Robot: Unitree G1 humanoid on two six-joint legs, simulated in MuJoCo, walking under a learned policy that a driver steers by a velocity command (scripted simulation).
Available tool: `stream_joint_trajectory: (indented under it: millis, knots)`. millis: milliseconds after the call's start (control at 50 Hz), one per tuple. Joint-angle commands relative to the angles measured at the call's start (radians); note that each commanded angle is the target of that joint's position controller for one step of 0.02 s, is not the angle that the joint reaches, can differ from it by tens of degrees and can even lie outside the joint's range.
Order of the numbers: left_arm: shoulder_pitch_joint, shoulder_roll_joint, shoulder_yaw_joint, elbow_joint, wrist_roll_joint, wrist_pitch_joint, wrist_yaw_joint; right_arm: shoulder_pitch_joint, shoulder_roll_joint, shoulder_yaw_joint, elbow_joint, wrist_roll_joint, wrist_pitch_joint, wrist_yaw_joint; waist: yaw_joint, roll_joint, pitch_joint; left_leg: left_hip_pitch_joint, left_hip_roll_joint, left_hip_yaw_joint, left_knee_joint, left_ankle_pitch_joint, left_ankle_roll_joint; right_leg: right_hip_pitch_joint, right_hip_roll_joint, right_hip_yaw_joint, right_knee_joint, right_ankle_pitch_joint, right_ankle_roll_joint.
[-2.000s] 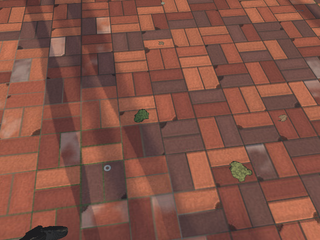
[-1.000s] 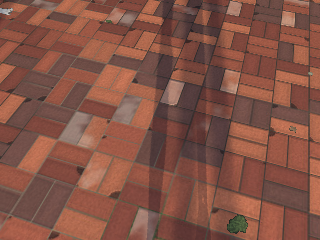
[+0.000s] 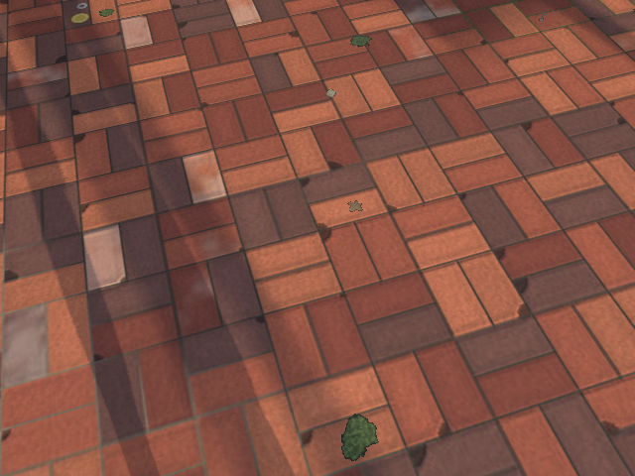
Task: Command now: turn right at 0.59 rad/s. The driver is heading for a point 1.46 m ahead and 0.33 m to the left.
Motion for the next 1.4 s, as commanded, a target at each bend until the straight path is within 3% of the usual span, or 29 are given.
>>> stream_joint_trajectory:
  millis: [20, 40, 80, 200, 340, 380, 400, 420, 440, 500, 560, 620, 700, 720, 740, 760, 780, 880, 1060, 1120, 1160, 1180, 1200, 1220, 1240, 1260, 1280, 1320, 1400]
  knots:
    - [0.122, 0.231, 0.066, -0.061, 0.039, -0.047, 0.003, -0.087, -0.106, -0.025, -0.114, -0.021, -0.019, -0.009, 0.101, -0.220, -0.194, -0.360, -0.092, -0.156, 0.486, -0.273, -0.035, 0.293, -0.390, 0.508, -0.200, 0.632, -0.347]
    - [0.078, 0.204, 0.052, -0.048, 0.034, -0.061, 0.006, -0.088, -0.115, -0.030, -0.111, -0.002, -0.015, -0.010, 0.065, -0.195, -0.153, -0.363, -0.077, -0.179, 0.507, -0.186, -0.022, 0.253, -0.326, 0.417, -0.203, 0.557, -0.291]
    - [-0.022, 0.149, 0.033, -0.053, 0.003, -0.063, 0.018, -0.037, -0.123, -0.037, -0.073, -0.009, -0.006, -0.021, 0.020, -0.154, -0.128, -0.343, -0.065, -0.182, 0.455, -0.047, -0.028, 0.209, -0.248, 0.318, -0.197, 0.499, -0.210]
    - [-0.025, 0.126, 0.013, -0.024, 0.019, -0.056, 0.035, -0.022, -0.057, -0.010, -0.059, 0.000, -0.005, -0.008, 0.025, -0.171, -0.148, -0.180, -0.082, -0.154, 0.226, 0.068, -0.051, 0.165, -0.197, 0.256, -0.192, 0.461, -0.203]
    - [-0.051, 0.105, -0.008, 0.020, 0.014, -0.050, 0.017, 0.006, -0.052, -0.001, -0.056, 0.005, -0.017, 0.009, 0.015, -0.166, -0.093, 0.061, -0.100, -0.128, -0.164, 0.133, -0.009, 0.058, -0.189, 0.329, -0.156, 0.284, -0.191]
    - [0.002, 0.051, -0.028, 0.048, 0.026, -0.063, 0.016, 0.041, -0.077, 0.002, -0.052, -0.022, -0.031, 0.011, 0.012, -0.074, -0.120, 0.246, -0.018, -0.219, -0.321, 0.454, 0.031, -0.010, -0.117, 0.293, -0.111, 0.164, -0.090]
    - [0.065, 0.054, -0.025, 0.056, 0.042, -0.073, 0.010, 0.028, -0.155, -0.011, -0.060, -0.025, -0.031, 0.005, 0.079, 0.084, -0.128, 0.264, 0.075, -0.290, -0.279, 0.601, 0.092, -0.040, -0.028, 0.208, -0.051, 0.029, -0.039]
    - [0.056, 0.045, -0.027, 0.062, 0.041, -0.072, 0.015, -0.017, -0.100, 0.002, -0.049, -0.021, -0.033, 0.012, 0.086, 0.156, -0.139, 0.127, 0.086, -0.319, -0.309, 0.415, 0.161, 0.061, -0.008, 0.149, -0.074, -0.016, 0.006]
    - [0.016, 0.075, -0.021, 0.072, 0.042, -0.067, 0.019, -0.052, -0.052, 0.015, -0.063, -0.019, -0.038, 0.019, 0.065, 0.117, -0.101, 0.087, 0.037, -0.288, -0.323, 0.275, 0.141, 0.091, -0.014, 0.149, -0.084, 0.025, 0.019]
    - [-0.006, 0.066, -0.017, 0.084, 0.033, -0.045, 0.026, -0.013, -0.058, 0.019, -0.044, -0.018, -0.054, 0.018, 0.031, 0.071, -0.086, 0.089, -0.029, -0.223, -0.314, 0.118, 0.080, 0.079, -0.005, 0.152, -0.082, 0.034, -0.002]
    - [0.005, 0.050, -0.015, 0.093, 0.016, -0.058, 0.024, 0.070, -0.102, 0.008, -0.025, 0.001, -0.045, 0.000, 0.000, 0.105, -0.011, 0.092, 0.029, -0.338, -0.389, -0.310, 0.153, -0.083, 0.049, 0.064, 0.045, -0.217, -0.018]
    - [-0.021, 0.037, -0.010, 0.085, -0.005, -0.101, 0.012, 0.116, -0.141, -0.004, -0.012, 0.012, -0.047, -0.013, -0.012, 0.146, 0.071, 0.074, 0.199, -0.567, -0.505, -0.398, 0.268, -0.182, -0.009, 0.027, 0.189, -0.169, -0.022]
    - [0.153, 0.031, 0.006, 0.170, 0.002, -0.143, -0.009, -0.009, -0.104, 0.008, -0.046, 0.036, -0.034, 0.000, 0.103, 0.096, 0.027, -0.117, 0.045, -0.380, -0.405, -0.166, 0.193, 0.215, 0.018, -0.012, -0.097, 0.024, -0.047]
    - [0.246, 0.070, 0.020, 0.196, 0.009, -0.147, -0.005, -0.042, -0.054, 0.023, -0.064, 0.029, -0.039, 0.003, 0.139, 0.019, -0.008, -0.199, -0.021, -0.312, -0.250, -0.094, 0.148, 0.335, -0.058, 0.092, -0.145, -0.005, -0.056]
    - [0.344, 0.154, 0.041, 0.209, 0.017, -0.153, 0.000, -0.066, 0.028, 0.045, -0.104, 0.030, -0.051, 0.005, 0.160, -0.235, -0.048, -0.366, -0.156, -0.160, 0.076, -0.059, 0.076, 0.453, -0.256, 0.427, -0.304, -0.250, -0.133]
    - [0.358, 0.180, 0.046, 0.204, 0.028, -0.164, -0.005, -0.068, -0.041, 0.026, -0.124, 0.049, -0.065, -0.001, 0.163, -0.287, -0.007, -0.481, -0.165, -0.235, 0.289, -0.177, 0.076, 0.411, -0.406, 0.675, -0.382, -0.309, -0.246]
    - [0.303, 0.114, 0.026, 0.194, 0.021, -0.175, 0.001, -0.018, -0.077, 0.010, -0.101, 0.060, -0.075, 0.003, 0.119, -0.185, 0.036, -0.545, -0.119, -0.303, 0.400, -0.115, 0.094, 0.411, -0.405, 0.624, -0.377, -0.329, -0.250]
    - [0.235, 0.045, 0.002, 0.190, 0.027, -0.179, 0.011, 0.009, -0.026, 0.009, -0.059, 0.039, -0.077, 0.041, 0.083, -0.125, 0.015, -0.523, -0.063, -0.255, 0.389, 0.214, 0.090, 0.403, -0.258, 0.169, -0.383, 0.205, -0.111]
    - [0.281, 0.121, 0.011, 0.238, 0.008, -0.156, 0.028, -0.214, 0.027, 0.040, -0.193, 0.031, -0.075, 0.090, 0.125, -0.094, 0.099, -0.369, -0.073, -0.061, -0.027, 0.412, 0.076, 0.306, -0.257, -0.109, -0.414, 0.438, -0.111]
    - [0.262, 0.161, 0.022, 0.239, 0.002, -0.139, 0.035, -0.176, -0.022, 0.017, -0.209, 0.030, -0.072, 0.101, 0.056, -0.139, 0.024, -0.255, -0.144, -0.003, -0.057, 0.315, 0.146, 0.400, -0.282, -0.159, -0.252, 0.936, -0.085]
    - [0.233, 0.188, 0.030, 0.226, 0.001, -0.124, 0.044, 0.039, -0.099, -0.024, -0.165, 0.032, -0.060, 0.092, -0.072, -0.160, -0.115, 0.024, -0.210, 0.012, -0.068, 0.274, 0.205, 0.364, -0.275, -0.176, 0.041, 1.140, -0.063]
    - [0.213, 0.185, 0.027, 0.211, -0.002, -0.127, 0.047, 0.203, -0.151, -0.055, -0.125, 0.032, -0.049, 0.072, -0.165, -0.117, -0.189, 0.303, -0.204, -0.054, -0.121, 0.303, 0.245, 0.187, -0.238, -0.184, 0.284, 1.004, -0.030]
    - [0.263, 0.065, -0.005, 0.171, 0.035, -0.140, 0.039, 0.266, -0.224, -0.066, -0.101, 0.030, -0.037, 0.046, -0.104, 0.128, -0.274, 0.626, 0.018, -0.427, -0.129, 0.257, 0.327, -0.171, -0.108, -0.168, 0.650, 0.088, 0.014]
    - [0.301, 0.039, -0.030, 0.129, 0.017, -0.180, 0.022, 0.240, -0.249, -0.059, -0.142, 0.019, -0.056, 0.050, -0.057, 0.189, -0.470, 0.782, 0.224, -1.004, -0.327, 0.017, 0.512, -0.399, 0.045, 0.074, 0.906, -0.330, 0.031]
    - [0.156, 0.133, -0.003, 0.100, -0.018, -0.204, 0.011, 0.225, -0.168, -0.042, -0.135, 0.013, -0.066, 0.053, -0.113, 0.060, -0.372, 0.702, 0.187, -0.917, -0.411, -0.039, 0.440, -0.497, -0.015, 0.164, 0.923, -0.226, 0.019]
    - [0.105, 0.132, -0.007, 0.072, -0.032, -0.216, 0.009, 0.173, -0.138, -0.032, -0.127, 0.015, -0.075, 0.053, -0.073, 0.023, -0.211, 0.531, 0.147, -0.761, -0.432, 0.016, 0.396, -0.509, -0.054, 0.139, 0.842, -0.122, 0.004]
    - [0.105, 0.115, -0.009, 0.084, -0.012, -0.219, 0.019, 0.100, -0.121, -0.026, -0.135, 0.017, -0.082, 0.054, -0.014, -0.066, -0.134, 0.366, 0.097, -0.651, -0.436, 0.136, 0.361, -0.455, -0.098, 0.129, 0.755, -0.057, 0.007]
    - [0.147, 0.124, 0.002, 0.094, 0.016, -0.197, 0.023, 0.028, -0.088, -0.016, -0.159, 0.000, -0.090, 0.052, 0.054, -0.026, -0.094, 0.180, 0.030, -0.532, -0.467, 0.307, 0.345, -0.335, -0.141, 0.135, 0.669, 0.007, 0.025]
    - [0.092, 0.085, -0.008, 0.066, 0.041, -0.163, 0.029, 0.066, -0.106, -0.021, -0.125, 0.013, -0.097, 0.035, 0.050, -0.008, -0.057, 0.030, -0.015, -0.422, -0.489, 0.445, 0.349, -0.326, -0.137, 0.090, 0.508, 0.101, 0.088]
